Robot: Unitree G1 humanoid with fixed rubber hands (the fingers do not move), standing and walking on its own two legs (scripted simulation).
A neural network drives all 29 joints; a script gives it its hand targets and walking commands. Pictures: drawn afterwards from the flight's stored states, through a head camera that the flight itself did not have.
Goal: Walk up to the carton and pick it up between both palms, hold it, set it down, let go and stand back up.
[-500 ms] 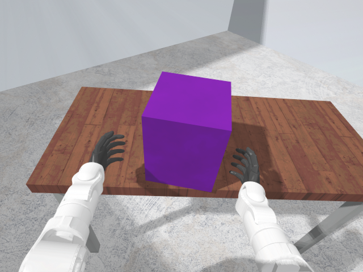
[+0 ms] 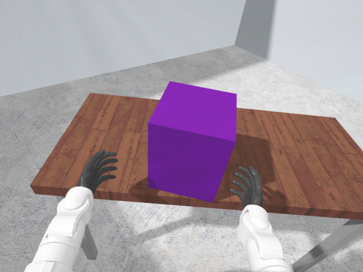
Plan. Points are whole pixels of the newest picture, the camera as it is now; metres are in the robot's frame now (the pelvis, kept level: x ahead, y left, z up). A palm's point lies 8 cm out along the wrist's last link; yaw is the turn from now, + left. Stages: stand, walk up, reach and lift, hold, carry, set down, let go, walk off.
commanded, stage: set down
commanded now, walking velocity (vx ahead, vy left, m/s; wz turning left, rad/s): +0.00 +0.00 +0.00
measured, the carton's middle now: (191, 141) +0.46 +0.01 +0.03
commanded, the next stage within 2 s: none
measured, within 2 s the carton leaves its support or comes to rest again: neither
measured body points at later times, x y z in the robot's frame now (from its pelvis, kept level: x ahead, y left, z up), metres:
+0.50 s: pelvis +0.05 -0.01 +0.01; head +0.00 +0.02 +0.45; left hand +0.25 +0.23 +0.02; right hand +0.23 -0.17 +0.02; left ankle +0.05 +0.11 -0.73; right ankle +0.06 -0.12 -0.73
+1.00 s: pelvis +0.10 +0.00 +0.01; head +0.10 +0.02 +0.46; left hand +0.25 +0.25 -0.02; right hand +0.24 -0.17 -0.02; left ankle +0.05 +0.12 -0.73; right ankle +0.06 -0.12 -0.73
